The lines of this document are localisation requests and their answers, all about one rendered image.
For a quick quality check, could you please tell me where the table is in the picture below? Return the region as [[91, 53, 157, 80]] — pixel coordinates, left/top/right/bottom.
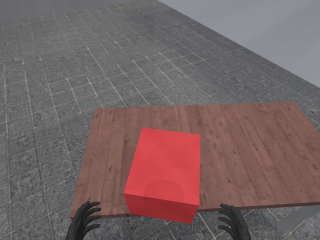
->
[[69, 101, 320, 231]]

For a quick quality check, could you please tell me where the robot left hand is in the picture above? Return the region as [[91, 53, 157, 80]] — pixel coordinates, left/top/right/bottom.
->
[[65, 201, 101, 240]]

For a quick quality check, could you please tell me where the robot right hand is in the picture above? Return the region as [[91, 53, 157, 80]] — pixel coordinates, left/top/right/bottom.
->
[[218, 204, 251, 240]]

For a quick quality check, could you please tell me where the carton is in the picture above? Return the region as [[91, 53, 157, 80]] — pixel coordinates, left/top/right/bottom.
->
[[123, 128, 200, 224]]

